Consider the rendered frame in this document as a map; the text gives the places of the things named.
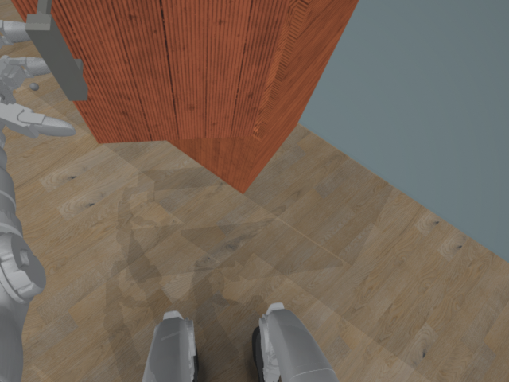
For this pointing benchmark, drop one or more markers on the handle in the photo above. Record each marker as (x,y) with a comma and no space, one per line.
(49,42)

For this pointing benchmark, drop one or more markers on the robot left upper arm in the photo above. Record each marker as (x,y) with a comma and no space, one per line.
(21,278)

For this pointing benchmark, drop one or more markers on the robot thigh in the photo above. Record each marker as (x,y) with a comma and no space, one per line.
(299,357)
(172,348)

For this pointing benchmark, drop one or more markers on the left robot forearm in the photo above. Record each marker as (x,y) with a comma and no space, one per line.
(8,220)

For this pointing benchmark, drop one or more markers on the left robot thigh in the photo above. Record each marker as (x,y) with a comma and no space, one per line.
(172,348)

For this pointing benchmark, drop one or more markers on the cupboard door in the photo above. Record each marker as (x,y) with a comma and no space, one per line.
(161,70)

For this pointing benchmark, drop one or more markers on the robot left hand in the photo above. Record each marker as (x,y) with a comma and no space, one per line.
(16,117)

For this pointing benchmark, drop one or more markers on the right robot thigh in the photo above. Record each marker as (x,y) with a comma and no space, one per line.
(299,357)

